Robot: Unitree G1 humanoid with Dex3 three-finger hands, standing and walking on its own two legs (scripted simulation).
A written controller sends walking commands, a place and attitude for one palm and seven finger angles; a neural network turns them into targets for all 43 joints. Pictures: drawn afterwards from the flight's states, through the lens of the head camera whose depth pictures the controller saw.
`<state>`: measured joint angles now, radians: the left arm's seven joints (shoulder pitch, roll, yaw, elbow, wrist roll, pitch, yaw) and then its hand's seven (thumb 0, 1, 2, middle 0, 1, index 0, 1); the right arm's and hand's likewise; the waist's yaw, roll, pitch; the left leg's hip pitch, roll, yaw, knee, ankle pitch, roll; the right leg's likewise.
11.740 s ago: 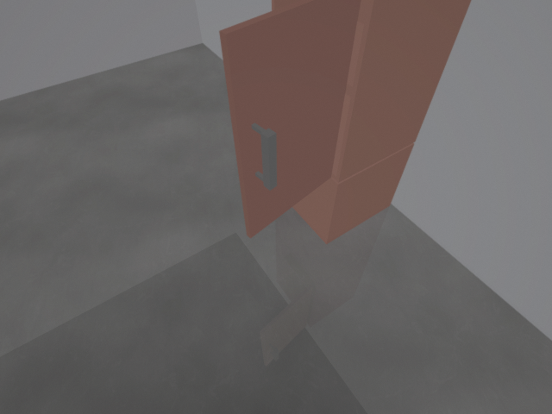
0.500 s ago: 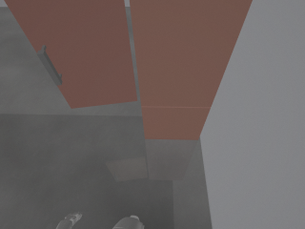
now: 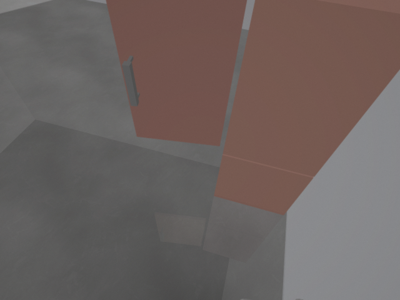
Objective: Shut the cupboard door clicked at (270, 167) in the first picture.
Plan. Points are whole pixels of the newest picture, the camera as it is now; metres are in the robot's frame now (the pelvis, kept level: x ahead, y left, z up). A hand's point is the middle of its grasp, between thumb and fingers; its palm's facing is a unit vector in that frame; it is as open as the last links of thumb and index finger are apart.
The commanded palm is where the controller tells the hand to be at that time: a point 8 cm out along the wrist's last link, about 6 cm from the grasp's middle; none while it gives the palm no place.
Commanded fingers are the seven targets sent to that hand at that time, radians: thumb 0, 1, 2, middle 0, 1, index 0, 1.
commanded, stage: take the last steps up to it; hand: left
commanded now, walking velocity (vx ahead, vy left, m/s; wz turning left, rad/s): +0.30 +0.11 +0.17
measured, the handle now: (132, 81) +0.74 +0.30 -0.03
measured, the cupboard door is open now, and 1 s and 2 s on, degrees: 100 100 100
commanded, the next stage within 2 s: come to a stop and stand still in 0.72 s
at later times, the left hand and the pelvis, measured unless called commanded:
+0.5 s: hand out of the picture +0.05 +0.20 -0.18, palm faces +0.21 -0.97 -0.14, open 7.4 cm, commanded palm none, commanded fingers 0.00 0.90 0.90 -0.20 -0.30 -0.20 -0.30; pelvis +0.13 +0.04 -0.01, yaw +7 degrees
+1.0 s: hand (119, 210) +0.34 +0.25 -0.17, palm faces +0.07 -0.97 -0.21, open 7.4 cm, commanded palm none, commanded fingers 0.00 0.90 0.90 -0.20 -0.30 -0.20 -0.30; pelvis +0.27 +0.07 +0.00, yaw +4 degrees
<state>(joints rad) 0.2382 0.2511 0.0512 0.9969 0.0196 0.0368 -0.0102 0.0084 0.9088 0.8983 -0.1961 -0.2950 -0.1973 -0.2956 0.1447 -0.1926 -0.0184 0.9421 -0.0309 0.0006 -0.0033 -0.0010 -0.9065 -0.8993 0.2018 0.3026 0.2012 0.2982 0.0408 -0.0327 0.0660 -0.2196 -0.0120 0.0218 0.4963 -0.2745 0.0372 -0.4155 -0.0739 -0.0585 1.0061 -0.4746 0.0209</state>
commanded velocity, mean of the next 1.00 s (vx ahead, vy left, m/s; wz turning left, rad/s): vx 0.13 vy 0.06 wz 0.01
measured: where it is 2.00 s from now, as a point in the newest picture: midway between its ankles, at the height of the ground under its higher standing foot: (181, 286)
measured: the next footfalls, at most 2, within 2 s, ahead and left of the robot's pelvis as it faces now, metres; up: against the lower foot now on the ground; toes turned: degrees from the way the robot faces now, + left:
right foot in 0.16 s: +0.09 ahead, -0.13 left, +0.00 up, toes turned -3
left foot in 0.50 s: +0.23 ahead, +0.18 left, +0.00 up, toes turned +13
